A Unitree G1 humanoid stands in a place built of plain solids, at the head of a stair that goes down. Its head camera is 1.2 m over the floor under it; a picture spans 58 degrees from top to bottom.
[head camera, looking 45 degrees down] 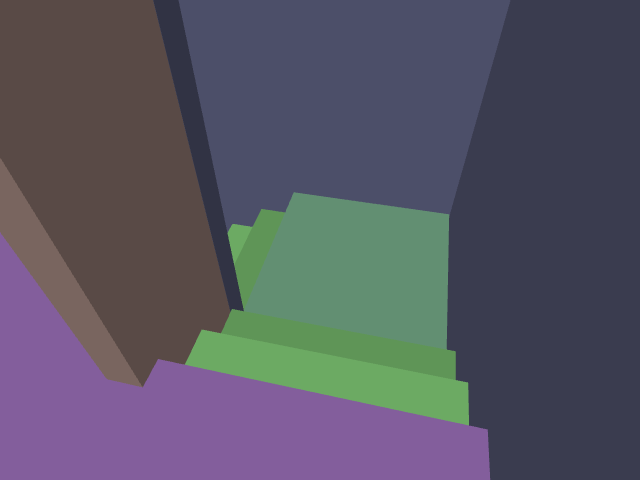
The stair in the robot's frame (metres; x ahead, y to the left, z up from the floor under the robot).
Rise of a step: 0.19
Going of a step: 0.24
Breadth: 0.97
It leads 11 degrees to the right of straight ahead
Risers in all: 3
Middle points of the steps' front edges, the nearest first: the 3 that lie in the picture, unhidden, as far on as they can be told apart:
0.57 0.01 0.00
0.81 -0.03 -0.19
1.04 -0.08 -0.37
